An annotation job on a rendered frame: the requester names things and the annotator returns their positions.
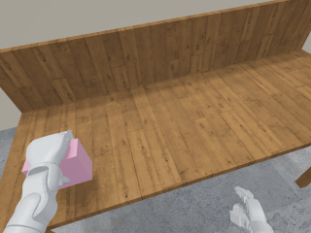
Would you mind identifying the robot right hand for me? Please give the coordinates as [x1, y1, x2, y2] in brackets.
[229, 186, 267, 230]

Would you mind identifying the robot right forearm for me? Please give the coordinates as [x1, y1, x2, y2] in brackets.
[248, 219, 274, 233]

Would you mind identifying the sponge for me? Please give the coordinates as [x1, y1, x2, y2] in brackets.
[21, 138, 92, 189]

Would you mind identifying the robot left forearm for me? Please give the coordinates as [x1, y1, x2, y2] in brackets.
[3, 162, 60, 233]

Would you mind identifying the robot left hand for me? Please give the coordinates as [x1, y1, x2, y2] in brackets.
[25, 129, 75, 186]

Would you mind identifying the table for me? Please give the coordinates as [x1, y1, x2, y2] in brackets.
[0, 0, 311, 233]

